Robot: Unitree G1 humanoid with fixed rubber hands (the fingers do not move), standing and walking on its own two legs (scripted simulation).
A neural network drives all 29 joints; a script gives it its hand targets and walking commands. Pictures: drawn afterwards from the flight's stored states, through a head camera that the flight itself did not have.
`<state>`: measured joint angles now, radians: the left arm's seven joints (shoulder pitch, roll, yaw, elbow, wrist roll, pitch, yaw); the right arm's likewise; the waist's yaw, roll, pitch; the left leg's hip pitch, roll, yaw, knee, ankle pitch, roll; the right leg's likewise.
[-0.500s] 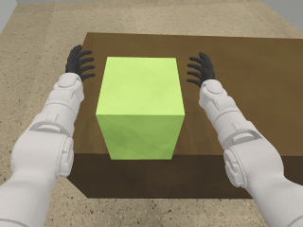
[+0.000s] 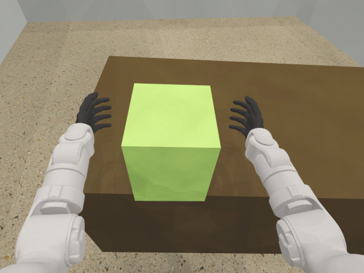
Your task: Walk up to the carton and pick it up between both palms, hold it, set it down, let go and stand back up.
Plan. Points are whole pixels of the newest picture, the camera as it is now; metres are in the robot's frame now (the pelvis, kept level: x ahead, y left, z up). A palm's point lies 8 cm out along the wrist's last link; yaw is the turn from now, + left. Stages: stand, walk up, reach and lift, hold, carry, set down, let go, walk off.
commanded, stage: set down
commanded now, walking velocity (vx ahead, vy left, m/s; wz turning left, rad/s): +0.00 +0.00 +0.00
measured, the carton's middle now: (171, 145) +0.43 +0.03 +0.01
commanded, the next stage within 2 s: none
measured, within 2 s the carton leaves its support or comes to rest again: neither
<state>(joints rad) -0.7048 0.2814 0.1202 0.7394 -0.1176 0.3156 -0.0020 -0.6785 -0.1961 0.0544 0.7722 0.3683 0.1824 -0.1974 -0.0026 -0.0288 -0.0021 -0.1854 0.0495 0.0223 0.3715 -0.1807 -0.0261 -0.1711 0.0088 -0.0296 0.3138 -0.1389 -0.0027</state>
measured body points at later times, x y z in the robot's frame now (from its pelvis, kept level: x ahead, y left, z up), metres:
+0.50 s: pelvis +0.00 +0.01 +0.00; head -0.01 +0.02 +0.45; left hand +0.35 +0.22 +0.07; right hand +0.35 -0.16 +0.07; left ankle +0.01 +0.13 -0.75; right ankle +0.02 -0.12 -0.75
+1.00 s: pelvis +0.02 +0.01 +0.00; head +0.01 +0.02 +0.45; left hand +0.27 +0.23 +0.00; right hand +0.27 -0.18 +0.00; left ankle +0.01 +0.13 -0.75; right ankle +0.02 -0.12 -0.75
